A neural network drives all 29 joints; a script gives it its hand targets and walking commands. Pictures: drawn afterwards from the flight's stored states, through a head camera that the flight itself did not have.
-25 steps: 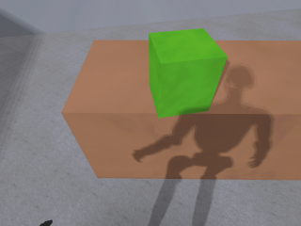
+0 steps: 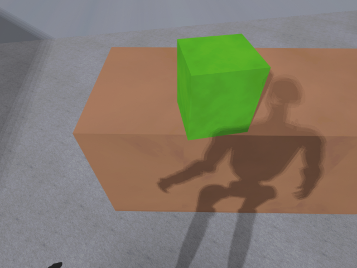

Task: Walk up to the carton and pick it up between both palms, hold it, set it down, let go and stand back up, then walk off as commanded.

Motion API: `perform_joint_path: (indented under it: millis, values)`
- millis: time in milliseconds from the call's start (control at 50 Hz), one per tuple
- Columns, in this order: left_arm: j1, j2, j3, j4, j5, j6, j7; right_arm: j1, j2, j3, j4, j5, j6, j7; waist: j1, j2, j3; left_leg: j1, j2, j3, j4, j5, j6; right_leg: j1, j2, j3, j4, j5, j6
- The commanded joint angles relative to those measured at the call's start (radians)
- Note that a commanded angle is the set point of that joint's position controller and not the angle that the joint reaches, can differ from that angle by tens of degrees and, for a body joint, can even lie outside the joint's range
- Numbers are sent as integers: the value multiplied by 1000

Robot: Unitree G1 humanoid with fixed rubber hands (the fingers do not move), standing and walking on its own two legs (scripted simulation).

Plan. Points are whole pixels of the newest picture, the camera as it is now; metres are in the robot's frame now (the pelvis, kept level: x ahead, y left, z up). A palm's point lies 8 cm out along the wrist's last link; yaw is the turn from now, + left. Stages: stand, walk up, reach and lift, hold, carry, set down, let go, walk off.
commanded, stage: walk up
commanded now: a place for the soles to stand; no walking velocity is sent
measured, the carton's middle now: (214, 88) +0.65 -0.08 +0.04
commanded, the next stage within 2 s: none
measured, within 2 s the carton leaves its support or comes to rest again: neither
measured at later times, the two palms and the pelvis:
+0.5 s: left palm out of the picture +0.09 +0.32 -0.10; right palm out of the picture +0.05 -0.31 -0.11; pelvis +0.00 +0.00 +0.00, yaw +0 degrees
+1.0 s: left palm out of the picture +0.10 +0.32 -0.10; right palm out of the picture +0.05 -0.31 -0.10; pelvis +0.00 +0.00 +0.00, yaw +0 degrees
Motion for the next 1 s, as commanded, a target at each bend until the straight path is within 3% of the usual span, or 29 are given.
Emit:
perform_joint_path:
  millis: [0,40,60,140,160,220,280,300,340,380,460,500,520,540,560,580,600,640,660,720,760,800,840,860,880,900,920,960,980]
  values:
    - [-65,189,72,-63,-1,-15,20,-19,-228,-77,-41,-29,-13,-8,15,26,-117,-17,149,-245,-221,145,117,74,-36,33,-26,-124,-54]
    - [-23,172,67,-48,-2,-17,18,-69,-239,-69,-59,-34,-13,-9,44,109,-90,-77,187,-333,-278,70,137,103,8,37,-28,-169,-45]
    - [-14,179,66,-31,-1,-23,19,-114,-224,-71,-61,-27,-11,-8,55,120,-71,-98,166,-285,-272,90,117,125,-9,50,-77,-147,-55]
    - [-22,243,82,-30,14,-36,15,-94,-184,-58,-65,-24,-6,-6,27,-33,-85,-143,72,-133,-156,23,54,191,-134,187,-213,-110,-112]
    - [-4,264,84,-32,17,-36,16,-78,-194,-61,-66,-20,-7,-5,27,-67,-74,-129,53,-94,-97,86,45,185,-171,204,-229,-72,-125]
    - [-28,259,80,-43,7,-34,20,-19,-187,-64,-44,-20,-8,-10,4,-51,-117,-13,39,-25,-40,177,41,114,-206,187,-173,80,-147]
    - [-69,203,73,-63,-5,-23,17,-21,-210,-66,-48,-20,-16,-9,7,24,-145,11,135,-205,-204,202,102,109,-55,53,-29,-17,-65]
    - [-47,184,64,-48,-8,-18,17,-42,-227,-73,-50,-24,-14,-11,20,105,-109,-13,158,-277,-238,181,127,85,-2,17,-6,-89,-40]
    - [-23,174,63,-36,-7,-17,15,-65,-238,-65,-53,-23,-12,-10,35,94,-83,-48,191,-340,-281,113,138,102,13,49,-36,-143,-52]
    - [5,204,75,-35,2,-28,16,-85,-219,-63,-54,-25,-9,-13,50,76,-110,-79,147,-243,-231,176,103,205,-30,60,-109,-60,-54]
    - [-7,263,86,-23,6,-35,17,-72,-186,-62,-59,-16,-3,-12,24,-62,-93,-76,23,-35,-14,109,29,161,-222,226,-234,46,-159]
    - [-82,263,86,-54,6,-35,18,5,-185,-61,-32,-18,-2,-8,-10,-155,-119,-11,37,6,10,-10,33,116,-256,208,-218,93,-180]
    - [-74,264,82,-58,6,-31,18,9,-186,-70,-31,-25,-2,-8,-16,-115,-118,25,32,10,14,3,41,74,-250,193,-200,64,-172]
    - [-96,265,83,-62,6,-28,21,28,-190,-65,-27,-26,-2,-6,-18,-132,-99,34,41,-5,-24,74,46,61,-215,146,-161,46,-150]
    - [-73,255,83,-64,6,-25,19,4,-193,-71,-42,-26,-7,-5,-13,-55,-108,39,61,-53,-77,156,60,58,-191,127,-126,32,-135]
    - [-76,227,71,-66,5,-21,19,-1,-212,-75,-40,-23,-11,-4,-5,-32,-95,23,100,-144,-151,189,85,43,-120,70,-76,-20,-92]
    - [-86,195,72,-65,-4,-17,17,-29,-231,-74,-42,-30,-15,-5,6,71,-85,-20,151,-261,-233,165,132,55,-28,23,4,-118,-52]
    - [-32,174,65,-45,-15,-10,16,-55,-260,-75,-59,-31,-15,-5,32,138,-71,-27,219,-402,-309,128,170,45,32,46,19,-202,-38]
    - [-22,177,66,-39,-6,-16,15,-57,-259,-78,-46,-33,-10,-10,42,138,-59,-48,209,-374,-296,154,163,77,23,54,-35,-165,-39]
    - [24,214,74,-28,2,-40,17,-90,-193,-53,-60,-16,-8,-11,58,40,-120,-101,107,-178,-160,232,62,229,-88,121,-155,6,-85]
    - [9,266,85,-29,13,-44,19,-68,-169,-54,-60,-9,-3,-10,44,-101,-93,-116,25,-63,-6,148,23,207,-220,244,-245,74,-158]
    - [-71,286,92,-58,7,-38,16,-2,-195,-67,-39,-23,4,-8,-1,-113,-105,-34,37,25,38,15,28,131,-287,226,-212,135,-196]
    - [-96,261,74,-53,6,-29,20,27,-180,-80,-32,-29,-3,-6,-25,-92,-118,68,46,3,-29,35,43,48,-232,146,-150,86,-160]
    - [-86,241,74,-59,3,-24,16,17,-217,-78,-42,-28,-8,-8,-22,-32,-89,51,72,-89,-129,147,59,23,-156,99,-71,59,-114]
    - [-72,199,73,-67,-1,-20,18,-15,-226,-80,-44,-30,-12,-6,1,81,-101,33,155,-244,-223,179,109,23,-58,22,12,-44,-59]
    - [-57,182,61,-61,-10,-10,16,-25,-256,-89,-53,-29,-13,-7,8,121,-87,39,199,-356,-289,123,154,-7,29,14,44,-181,-30]
    - [-31,175,66,-52,-11,-8,17,-31,-268,-88,-50,-33,-9,-8,17,150,-72,35,226,-434,-317,104,183,-15,48,42,41,-232,-30]
    - [-1,159,62,-32,-11,-19,15,-69,-249,-76,-58,-32,-6,-13,40,123,-47,-44,213,-372,-314,120,166,65,36,65,-37,-177,-52]
    - [22,158,64,-20,-8,-28,15,-96,-227,-73,-66,-28,-6,-11,48,95,-88,-63,181,-292,-287,143,115,161,13,58,-109,-77,-50]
